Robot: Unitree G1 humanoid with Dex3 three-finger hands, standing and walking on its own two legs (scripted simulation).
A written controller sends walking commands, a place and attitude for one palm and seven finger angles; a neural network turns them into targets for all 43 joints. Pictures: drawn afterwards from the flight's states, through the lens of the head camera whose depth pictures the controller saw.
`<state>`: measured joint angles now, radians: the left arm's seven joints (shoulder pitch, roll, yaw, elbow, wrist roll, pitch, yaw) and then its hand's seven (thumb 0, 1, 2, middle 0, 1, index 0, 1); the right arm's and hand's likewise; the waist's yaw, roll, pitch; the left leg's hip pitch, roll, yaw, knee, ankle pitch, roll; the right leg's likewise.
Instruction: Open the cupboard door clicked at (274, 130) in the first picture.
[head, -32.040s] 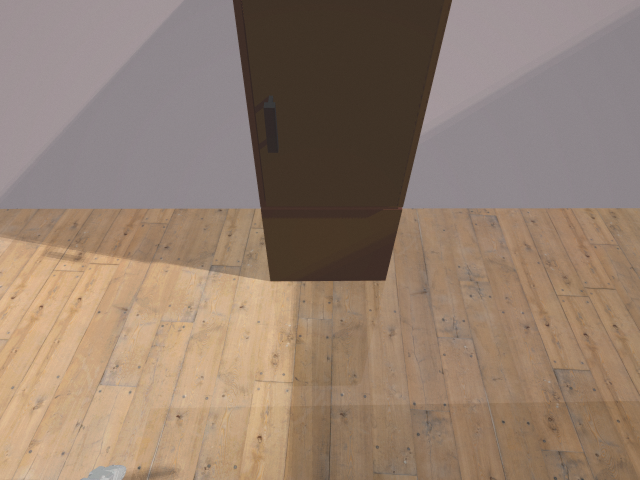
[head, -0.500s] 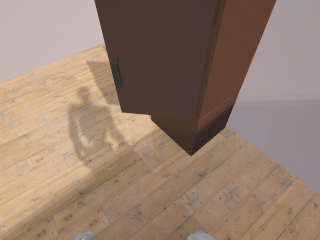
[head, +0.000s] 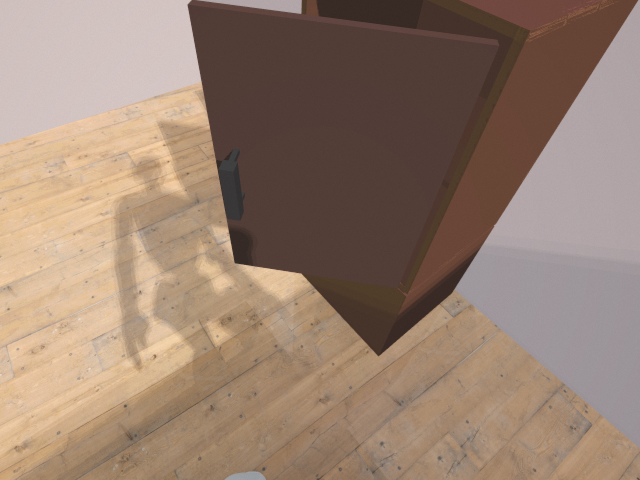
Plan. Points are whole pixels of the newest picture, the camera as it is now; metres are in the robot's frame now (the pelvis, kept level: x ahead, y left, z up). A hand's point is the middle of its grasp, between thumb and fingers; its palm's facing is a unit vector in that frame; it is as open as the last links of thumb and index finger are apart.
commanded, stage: come to a stop and stand still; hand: left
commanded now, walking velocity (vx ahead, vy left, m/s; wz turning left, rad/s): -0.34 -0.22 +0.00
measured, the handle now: (235, 184) +0.60 +0.20 -0.03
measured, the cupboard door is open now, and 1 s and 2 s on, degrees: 42 42 42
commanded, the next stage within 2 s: look again from close up in 0.76 s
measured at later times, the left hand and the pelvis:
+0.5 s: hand out of the picture +0.03 +0.15 -0.16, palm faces -0.01 -0.97 -0.23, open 7.4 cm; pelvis -0.02 -0.04 +0.01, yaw -2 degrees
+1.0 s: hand out of the picture +0.00 +0.15 -0.16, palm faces -0.03 -0.98 -0.22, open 7.4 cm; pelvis -0.02 -0.03 +0.01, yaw -2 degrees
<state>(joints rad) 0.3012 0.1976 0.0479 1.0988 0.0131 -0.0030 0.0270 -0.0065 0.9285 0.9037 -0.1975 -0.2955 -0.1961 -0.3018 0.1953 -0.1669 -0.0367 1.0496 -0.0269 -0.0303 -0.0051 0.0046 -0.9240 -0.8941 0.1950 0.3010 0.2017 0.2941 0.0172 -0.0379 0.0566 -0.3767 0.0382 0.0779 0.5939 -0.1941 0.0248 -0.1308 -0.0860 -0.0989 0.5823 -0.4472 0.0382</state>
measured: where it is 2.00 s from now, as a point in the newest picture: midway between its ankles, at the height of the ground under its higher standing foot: outside the picture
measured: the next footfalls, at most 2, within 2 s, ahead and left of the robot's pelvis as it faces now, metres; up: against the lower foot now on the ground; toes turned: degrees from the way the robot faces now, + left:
right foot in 0.38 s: +0.00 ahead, -0.16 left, +0.00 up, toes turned -6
left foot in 0.60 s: +0.02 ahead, +0.07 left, +0.00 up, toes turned +0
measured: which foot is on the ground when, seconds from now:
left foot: down 0.00-0.38, up 0.40-0.58, down 0.60-1.00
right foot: up 0.00-0.36, down 0.38-1.00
